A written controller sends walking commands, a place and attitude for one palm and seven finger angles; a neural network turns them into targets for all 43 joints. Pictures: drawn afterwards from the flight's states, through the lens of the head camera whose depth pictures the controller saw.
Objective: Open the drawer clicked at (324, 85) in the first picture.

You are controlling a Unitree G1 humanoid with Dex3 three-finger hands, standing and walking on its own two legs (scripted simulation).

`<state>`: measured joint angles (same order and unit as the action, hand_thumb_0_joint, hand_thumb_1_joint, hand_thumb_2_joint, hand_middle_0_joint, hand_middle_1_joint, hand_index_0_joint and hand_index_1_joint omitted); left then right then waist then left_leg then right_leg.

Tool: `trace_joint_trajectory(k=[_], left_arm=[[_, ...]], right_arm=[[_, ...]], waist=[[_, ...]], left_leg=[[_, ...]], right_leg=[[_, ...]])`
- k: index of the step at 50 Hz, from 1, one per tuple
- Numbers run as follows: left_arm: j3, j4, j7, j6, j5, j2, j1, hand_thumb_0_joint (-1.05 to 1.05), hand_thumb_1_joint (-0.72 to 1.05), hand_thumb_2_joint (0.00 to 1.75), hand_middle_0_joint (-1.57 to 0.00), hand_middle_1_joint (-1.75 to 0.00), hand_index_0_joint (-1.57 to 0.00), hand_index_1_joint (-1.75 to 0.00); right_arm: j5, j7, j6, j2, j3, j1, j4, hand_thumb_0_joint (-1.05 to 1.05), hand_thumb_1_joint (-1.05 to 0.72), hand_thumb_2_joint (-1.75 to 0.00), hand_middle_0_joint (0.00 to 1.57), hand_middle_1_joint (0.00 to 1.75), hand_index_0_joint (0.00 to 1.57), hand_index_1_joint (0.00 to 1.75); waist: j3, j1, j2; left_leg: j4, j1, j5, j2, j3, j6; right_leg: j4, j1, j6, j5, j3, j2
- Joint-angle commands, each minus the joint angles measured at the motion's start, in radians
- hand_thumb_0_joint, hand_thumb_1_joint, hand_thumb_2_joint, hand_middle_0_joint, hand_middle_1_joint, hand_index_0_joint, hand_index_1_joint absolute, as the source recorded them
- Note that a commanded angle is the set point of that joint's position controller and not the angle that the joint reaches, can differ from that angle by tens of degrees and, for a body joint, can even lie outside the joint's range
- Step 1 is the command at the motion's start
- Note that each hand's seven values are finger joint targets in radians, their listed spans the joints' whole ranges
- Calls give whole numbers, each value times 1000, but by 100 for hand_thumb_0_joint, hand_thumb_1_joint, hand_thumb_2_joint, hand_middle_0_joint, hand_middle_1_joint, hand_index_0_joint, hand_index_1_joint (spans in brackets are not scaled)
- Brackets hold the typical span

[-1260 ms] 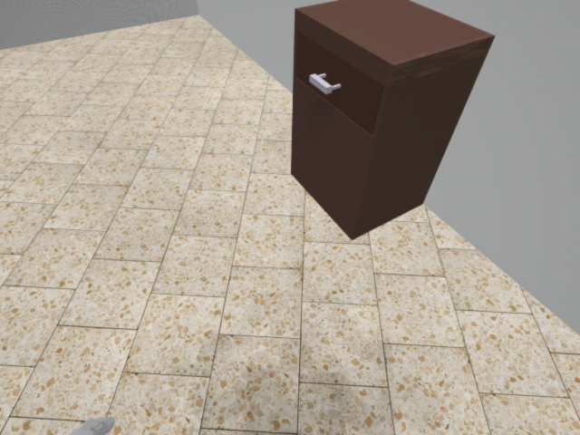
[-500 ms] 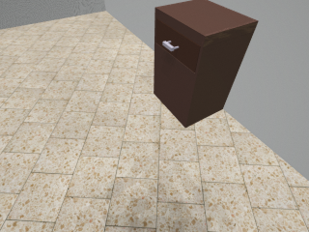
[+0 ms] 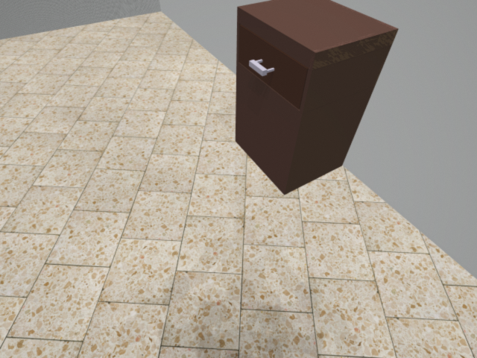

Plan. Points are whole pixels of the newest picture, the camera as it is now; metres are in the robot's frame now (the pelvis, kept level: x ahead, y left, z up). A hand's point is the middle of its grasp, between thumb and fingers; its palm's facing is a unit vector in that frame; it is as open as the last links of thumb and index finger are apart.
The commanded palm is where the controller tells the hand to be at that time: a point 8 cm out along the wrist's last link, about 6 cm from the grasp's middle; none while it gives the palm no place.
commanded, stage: look at it before walking up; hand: left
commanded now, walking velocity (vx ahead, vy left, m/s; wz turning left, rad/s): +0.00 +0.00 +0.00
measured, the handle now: (261, 66) +1.27 -0.04 -0.14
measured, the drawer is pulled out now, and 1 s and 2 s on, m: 0.00 0.00 0.00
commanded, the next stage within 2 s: walk around to get in front in 0.38 s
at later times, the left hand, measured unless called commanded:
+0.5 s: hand out of the picture +0.09 +0.25 -0.15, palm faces -0.02 -0.94 -0.34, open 7.4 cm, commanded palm none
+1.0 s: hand out of the picture +0.00 +0.25 -0.19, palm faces +0.23 -0.95 -0.21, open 7.4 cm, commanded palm none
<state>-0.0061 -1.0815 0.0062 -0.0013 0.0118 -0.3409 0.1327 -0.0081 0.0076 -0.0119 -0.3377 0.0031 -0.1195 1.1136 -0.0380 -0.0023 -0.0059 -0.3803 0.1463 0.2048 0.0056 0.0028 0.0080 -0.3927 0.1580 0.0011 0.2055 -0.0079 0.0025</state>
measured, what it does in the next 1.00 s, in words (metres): lifts its right foot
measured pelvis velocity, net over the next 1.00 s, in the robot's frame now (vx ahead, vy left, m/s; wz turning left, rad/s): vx -0.02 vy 0.04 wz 0.24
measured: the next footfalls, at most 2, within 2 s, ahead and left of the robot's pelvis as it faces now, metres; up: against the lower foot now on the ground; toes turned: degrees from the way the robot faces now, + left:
right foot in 1.36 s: +0.05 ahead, -0.11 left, +0.00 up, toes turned +27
left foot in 1.82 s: -0.09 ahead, +0.13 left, +0.00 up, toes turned +52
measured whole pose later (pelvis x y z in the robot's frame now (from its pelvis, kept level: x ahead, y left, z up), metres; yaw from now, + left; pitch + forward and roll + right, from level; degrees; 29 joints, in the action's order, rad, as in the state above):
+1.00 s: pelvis -0.02 +0.04 -0.01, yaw +14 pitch +0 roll -1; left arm 0.06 -0.96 -0.01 0.07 0.02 -0.25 0.18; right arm -0.02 0.01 0.03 -0.18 -0.03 -0.25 0.97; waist -0.08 -0.02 -0.05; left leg -0.55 0.32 0.24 -0.04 -0.02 -0.07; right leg -1.08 0.47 0.06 0.40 0.02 0.08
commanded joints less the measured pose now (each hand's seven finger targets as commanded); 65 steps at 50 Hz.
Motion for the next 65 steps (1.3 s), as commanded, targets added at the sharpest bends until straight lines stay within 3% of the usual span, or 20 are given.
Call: trace_joint_trajectory(k=[1,25,30,33,35,36,37,39,40,41,42,43,44,45,46,48,52,58,63,65], left_arm=[[40,63,-17,-28,0,-208,-41,0,90,90,-20,-30,-20,-30],[44,61,-17,-28,0,-213,-42,0,90,90,-20,-30,-20,-30],[37,74,-33,12,-2,-109,34,0,90,90,-20,-30,-20,-30],[60,115,-38,20,3,-147,65,0,90,90,-20,-30,-20,-30],[74,148,-42,18,9,-162,75,0,90,90,-20,-30,-20,-30],[78,162,-47,16,16,-159,71,0,90,90,-20,-30,-20,-30],[79,178,-50,16,19,-153,46,0,90,90,-20,-30,-20,-30],[83,201,-46,14,19,-145,9,0,90,90,-20,-30,-20,-30],[85,206,-44,17,13,-140,14,0,90,90,-20,-30,-20,-30],[85,210,-41,23,6,-123,26,0,90,90,-20,-30,-20,-30],[78,232,-35,35,0,-59,45,0,90,90,-20,-30,-20,-30],[69,275,-33,40,2,-13,7,0,90,90,-20,-30,-20,-30],[76,267,-38,51,8,-33,-22,0,90,90,-20,-30,-20,-30],[83,255,-34,50,6,-20,-23,0,90,90,-20,-30,-20,-30],[89,234,-28,46,9,-21,-3,0,90,90,-20,-30,-20,-30],[93,209,-22,38,9,-8,49,0,90,90,-20,-30,-20,-30],[93,215,-24,31,4,20,34,0,90,90,-20,-30,-20,-30],[93,243,-30,29,-1,35,5,0,90,90,-20,-30,-20,-30],[93,250,-38,27,-7,28,69,0,90,90,-20,-30,-20,-30],[98,240,-41,26,-9,9,131,0,90,90,-20,-30,-20,-30]], right_arm=[[0,-18,-25,-209,-40,54,-64,0,-90,-90,20,30,20,30],[1,-19,-23,-216,-39,66,-70,0,-90,-90,20,30,20,30],[-3,-13,15,-92,-23,7,-91,0,-90,-90,20,30,20,30],[-4,-10,33,-85,-39,-14,-136,0,-90,-90,20,30,20,30],[-4,-11,44,-66,-53,-21,-167,0,-90,-90,20,30,20,30],[-4,-9,47,-63,-60,-20,-174,0,-90,-90,20,30,20,30],[1,-6,47,-51,-65,-39,-182,0,-90,-90,20,30,20,30],[6,3,43,-18,-65,-98,-179,0,-90,-90,20,30,20,30],[3,5,42,-15,-66,-125,-175,0,-90,-90,20,30,20,30],[-3,6,37,-29,-71,-165,-173,0,-90,-90,20,30,20,30],[-12,7,29,-104,-87,-195,-183,0,-90,-90,20,30,20,30],[-15,2,28,-175,-106,-228,-191,0,-90,-90,20,30,20,30],[-11,-9,28,-154,-107,-235,-178,0,-90,-90,20,30,20,30],[-12,-17,28,-138,-102,-187,-192,0,-90,-90,20,30,20,30],[-13,-20,25,-102,-94,-134,-205,0,-90,-90,20,30,20,30],[-11,-24,13,-71,-89,-118,-216,0,-90,-90,20,30,20,30],[-9,-27,12,-63,-100,-170,-200,0,-90,-90,20,30,20,30],[-15,-24,27,-73,-117,-189,-204,0,-90,-90,20,30,20,30],[-19,-16,43,-89,-129,-140,-235,0,-90,-90,20,30,20,30],[-15,-10,50,-88,-132,-97,-252,0,-90,-90,20,30,20,30]], waist=[[78,2,13],[67,5,9],[57,15,4],[79,24,-104],[63,31,-210],[45,34,-206],[35,13,-180],[48,-22,-164],[59,-30,-151],[76,-50,-70],[59,-58,201],[34,-70,363],[45,-75,229],[24,-48,184],[4,-25,151],[56,-8,103],[104,-31,106],[101,-51,138],[120,-26,174],[100,5,177]], left_leg=[[65,-19,-132,112,92,-36],[74,-34,-166,113,90,-35],[-27,87,-203,94,97,-21],[-189,178,-130,38,60,-9],[-400,245,224,-2,7,7],[-497,262,306,14,-3,11],[-514,251,330,28,0,13],[-363,190,241,42,-36,23],[-269,114,132,33,-65,23],[-136,-3,0,41,-45,10],[8,-44,-105,198,238,-60],[137,24,-215,382,496,-179],[163,80,-41,359,509,-176],[165,109,88,320,477,-166],[157,137,118,269,408,-151],[128,94,15,220,334,-148],[79,-27,-179,203,333,-181],[66,-22,-187,191,425,-193],[51,43,-174,154,479,-173],[44,168,-65,108,465,-128]], right_leg=[[60,-12,-32,-129,-100,119],[70,-29,-29,-167,-90,122],[-21,-27,-4,-169,-48,149],[-1,-42,-62,-175,-106,252],[42,-23,-164,-264,-174,372],[44,-5,-198,-327,-161,397],[15,12,-201,-393,-124,399],[-78,20,-148,-425,-10,359],[-122,66,-113,-358,21,341],[-219,160,-60,-230,70,307],[-431,329,24,111,140,166],[-633,412,62,448,106,70],[-733,402,43,375,-5,83],[-775,426,43,296,-26,95],[-775,417,47,219,-32,107],[-752,394,60,160,-19,100],[-642,392,76,192,-2,75],[-495,332,75,239,-7,41],[-307,182,55,232,-7,-1],[-153,34,44,150,8,-9]])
